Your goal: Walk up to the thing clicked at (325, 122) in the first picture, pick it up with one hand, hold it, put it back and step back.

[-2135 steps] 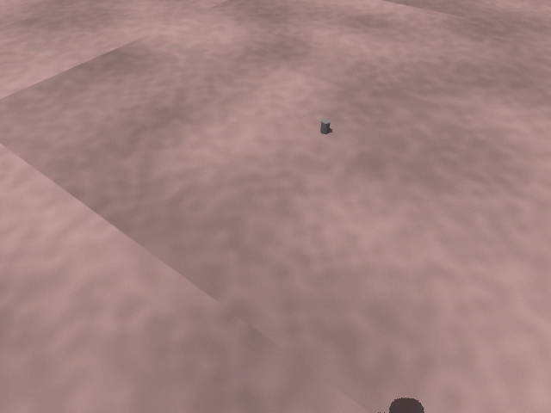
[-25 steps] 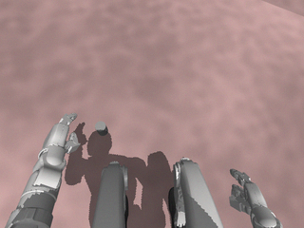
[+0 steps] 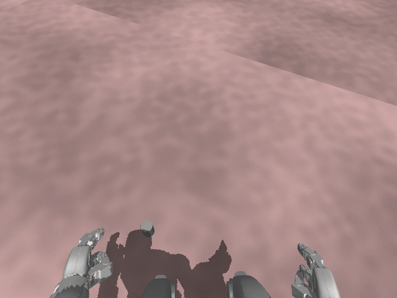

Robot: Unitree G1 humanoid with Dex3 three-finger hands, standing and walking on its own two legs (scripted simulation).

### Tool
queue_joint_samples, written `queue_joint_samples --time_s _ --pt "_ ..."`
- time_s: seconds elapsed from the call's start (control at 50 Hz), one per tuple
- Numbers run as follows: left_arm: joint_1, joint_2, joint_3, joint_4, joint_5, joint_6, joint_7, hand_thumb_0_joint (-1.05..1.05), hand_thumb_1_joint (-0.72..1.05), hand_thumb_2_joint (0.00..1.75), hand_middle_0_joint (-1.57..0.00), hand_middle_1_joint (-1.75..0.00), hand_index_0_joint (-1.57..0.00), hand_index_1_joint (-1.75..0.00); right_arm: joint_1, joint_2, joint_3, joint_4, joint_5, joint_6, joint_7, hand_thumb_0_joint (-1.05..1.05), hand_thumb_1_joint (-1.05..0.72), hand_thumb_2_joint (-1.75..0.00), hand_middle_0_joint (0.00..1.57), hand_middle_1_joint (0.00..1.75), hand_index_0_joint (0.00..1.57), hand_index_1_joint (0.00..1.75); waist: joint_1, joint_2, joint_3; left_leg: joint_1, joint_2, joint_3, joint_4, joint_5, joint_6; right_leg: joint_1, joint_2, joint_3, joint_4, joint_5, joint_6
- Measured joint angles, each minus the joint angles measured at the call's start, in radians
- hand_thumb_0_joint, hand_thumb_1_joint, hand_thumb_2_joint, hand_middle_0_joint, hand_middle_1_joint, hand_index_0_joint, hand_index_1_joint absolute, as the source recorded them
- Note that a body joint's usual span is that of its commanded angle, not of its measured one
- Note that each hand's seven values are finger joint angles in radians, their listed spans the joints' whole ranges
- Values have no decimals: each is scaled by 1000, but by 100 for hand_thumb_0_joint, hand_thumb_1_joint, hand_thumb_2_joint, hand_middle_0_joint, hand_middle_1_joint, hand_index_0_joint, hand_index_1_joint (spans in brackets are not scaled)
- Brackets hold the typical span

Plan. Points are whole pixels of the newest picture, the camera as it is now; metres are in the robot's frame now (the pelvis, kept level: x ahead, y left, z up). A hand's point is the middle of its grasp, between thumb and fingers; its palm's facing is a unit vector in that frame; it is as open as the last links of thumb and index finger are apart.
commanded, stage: home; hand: left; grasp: from above
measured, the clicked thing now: (147, 228) +0.47 +0.20 -0.64
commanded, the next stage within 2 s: none
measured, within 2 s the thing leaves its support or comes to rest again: neither
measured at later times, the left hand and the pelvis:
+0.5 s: hand (100, 280) +0.18 +0.18 -0.01, palm faces +0.08 -0.98 -0.20, open 7.4 cm; pelvis +0.03 +0.00 +0.04, yaw +1 degrees
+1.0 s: hand (104, 281) +0.18 +0.17 -0.01, palm faces +0.07 -0.98 -0.20, open 7.4 cm; pelvis +0.02 -0.01 +0.03, yaw +1 degrees
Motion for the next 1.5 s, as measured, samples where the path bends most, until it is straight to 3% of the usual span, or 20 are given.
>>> queue_joint_samples --time_s 0.14,0.26,0.5,1.5 --pt "167 -10 -15 -151 -13 27 -17 1 90 90 -20 -30 -20 -30 46 -11 -15 -19 -6 -29 -26 1 -91 -89 20 30 20 30 10 15 -6 168 2 9 -133 25 3 168 1 4 -136 28 1" --pt "228 -11 -22 -201 -6 42 -41 1 90 90 -20 -30 -20 -30 35 -17 -24 -25 -15 -57 -33 1 -91 -89 20 30 20 30 25 18 -13 242 -3 8 -183 35 4 243 -3 1 -186 35 2" --pt "209 -13 -25 -177 9 47 -67 1 90 90 -20 -30 -20 -30 -3 -17 -23 -19 -28 -98 -24 1 -90 -89 20 30 20 30 42 4 6 270 -8 2 -191 35 -1 271 -8 -5 -185 27 -1" --pt "213 -9 -26 -195 9 54 -68 1 90 90 -20 -30 -20 -30 24 -14 -29 5 -27 -112 -32 1 -90 -89 20 30 20 30 38 7 6 260 -3 8 -177 33 -3 254 -3 3 -165 26 -4"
